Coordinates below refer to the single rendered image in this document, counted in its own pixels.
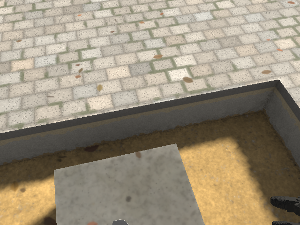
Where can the right robot hand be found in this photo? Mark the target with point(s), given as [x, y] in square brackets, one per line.
[291, 204]

